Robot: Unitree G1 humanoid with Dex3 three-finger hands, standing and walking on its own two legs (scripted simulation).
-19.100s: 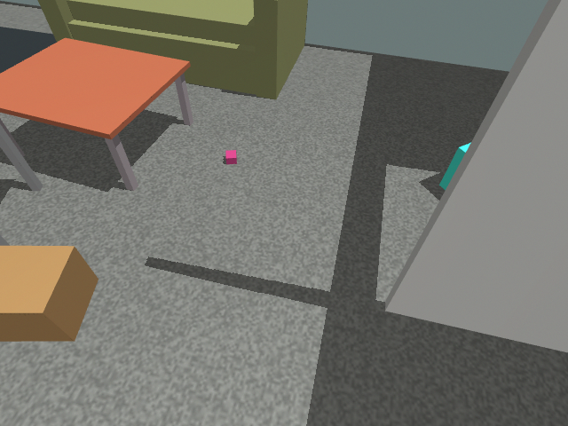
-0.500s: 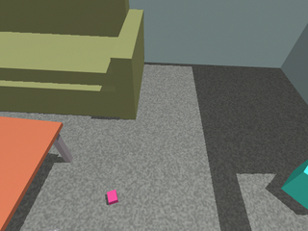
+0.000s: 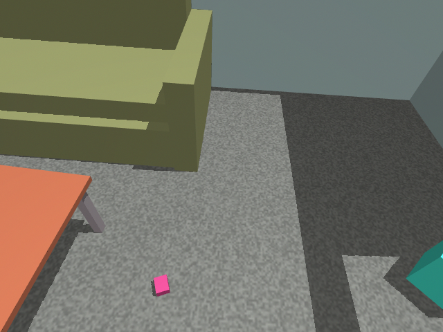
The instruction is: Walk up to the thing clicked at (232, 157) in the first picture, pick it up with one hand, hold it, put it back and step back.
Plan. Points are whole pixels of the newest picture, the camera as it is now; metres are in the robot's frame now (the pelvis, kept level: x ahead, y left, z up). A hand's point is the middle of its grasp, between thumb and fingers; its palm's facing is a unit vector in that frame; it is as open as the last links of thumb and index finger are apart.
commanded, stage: walk up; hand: left
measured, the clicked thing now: (161, 285) +0.43 +0.24 -0.76
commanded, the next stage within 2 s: stand in 1.08 s
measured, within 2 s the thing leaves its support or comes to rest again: neither
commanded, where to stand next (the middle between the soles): +0.08 +0.00 m, yaw +2 degrees
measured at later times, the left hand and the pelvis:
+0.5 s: hand out of the picture +0.10 +0.25 -0.16, palm faces +0.00 -0.95 -0.31, open 7.4 cm; pelvis +0.02 +0.00 +0.00, yaw +0 degrees
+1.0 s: hand out of the picture +0.10 +0.25 -0.16, palm faces +0.00 -0.95 -0.32, open 7.4 cm; pelvis +0.02 +0.00 +0.00, yaw +0 degrees
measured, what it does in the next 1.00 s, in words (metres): stands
